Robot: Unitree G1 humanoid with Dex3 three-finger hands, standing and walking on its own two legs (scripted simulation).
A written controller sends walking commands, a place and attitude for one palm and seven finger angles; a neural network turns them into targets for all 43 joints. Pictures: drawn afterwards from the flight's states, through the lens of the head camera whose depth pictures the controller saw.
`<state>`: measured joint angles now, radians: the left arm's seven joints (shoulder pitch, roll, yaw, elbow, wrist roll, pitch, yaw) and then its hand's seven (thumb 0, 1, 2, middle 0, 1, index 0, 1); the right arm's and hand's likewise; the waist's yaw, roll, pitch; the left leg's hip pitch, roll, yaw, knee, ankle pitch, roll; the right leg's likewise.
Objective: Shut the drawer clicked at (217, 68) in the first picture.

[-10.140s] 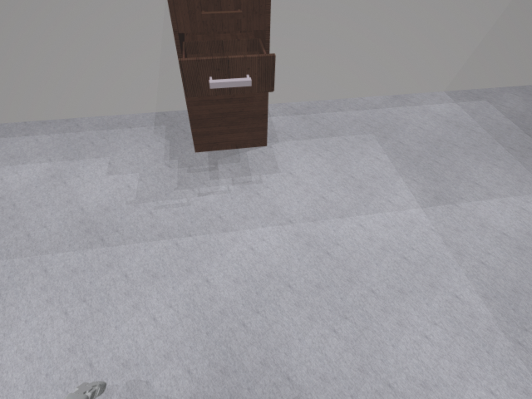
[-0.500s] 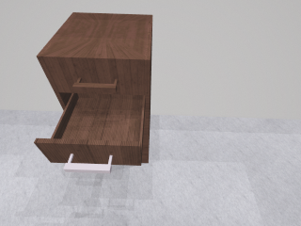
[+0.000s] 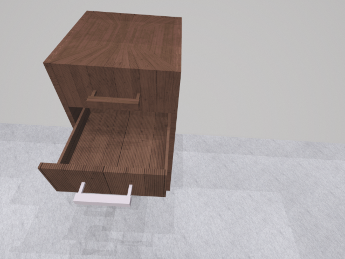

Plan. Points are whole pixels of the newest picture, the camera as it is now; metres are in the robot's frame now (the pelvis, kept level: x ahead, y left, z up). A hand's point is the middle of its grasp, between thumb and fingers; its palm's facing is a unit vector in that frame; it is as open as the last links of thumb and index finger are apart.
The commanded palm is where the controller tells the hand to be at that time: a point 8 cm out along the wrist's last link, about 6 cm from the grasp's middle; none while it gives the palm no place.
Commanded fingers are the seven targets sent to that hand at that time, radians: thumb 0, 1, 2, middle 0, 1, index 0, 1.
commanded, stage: come to a stop and stand still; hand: left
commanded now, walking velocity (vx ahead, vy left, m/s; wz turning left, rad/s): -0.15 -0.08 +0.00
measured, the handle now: (104, 193) +0.33 +0.23 -0.17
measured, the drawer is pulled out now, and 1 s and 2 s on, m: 0.27 0.27 0.27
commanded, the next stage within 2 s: look again from close up in 0.86 s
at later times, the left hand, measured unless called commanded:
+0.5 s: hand out of the picture +0.06 +0.18 -0.17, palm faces +0.04 -0.97 -0.23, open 7.2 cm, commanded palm none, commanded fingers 0.00 0.90 0.90 -0.20 -0.30 -0.20 -0.30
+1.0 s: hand out of the picture -0.02 +0.18 -0.17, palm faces +0.03 -0.98 -0.19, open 7.4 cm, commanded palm none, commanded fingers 0.00 0.90 0.90 -0.20 -0.30 -0.20 -0.30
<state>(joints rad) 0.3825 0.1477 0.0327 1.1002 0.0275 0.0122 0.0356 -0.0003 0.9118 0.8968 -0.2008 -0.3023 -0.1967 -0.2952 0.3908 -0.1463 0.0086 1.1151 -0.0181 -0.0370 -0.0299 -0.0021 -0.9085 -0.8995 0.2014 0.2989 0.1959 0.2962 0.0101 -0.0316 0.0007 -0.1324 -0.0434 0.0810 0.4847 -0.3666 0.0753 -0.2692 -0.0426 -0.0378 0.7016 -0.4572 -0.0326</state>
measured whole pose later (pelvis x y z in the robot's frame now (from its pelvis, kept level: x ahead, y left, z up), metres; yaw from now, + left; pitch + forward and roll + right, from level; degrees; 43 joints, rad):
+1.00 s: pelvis +0.00 +0.02 +0.01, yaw +0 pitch -1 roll +0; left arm 0.36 0.13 -0.01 1.10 0.02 -0.01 0.03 0.00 0.91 0.90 -0.20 -0.30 -0.20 -0.30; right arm 0.37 -0.15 0.02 1.09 -0.01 -0.01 -0.01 0.00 -0.91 -0.90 0.20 0.30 0.20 0.30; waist -0.01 0.02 0.00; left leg -0.15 -0.03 0.10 0.44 -0.29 0.05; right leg -0.27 -0.04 -0.04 0.46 -0.17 0.00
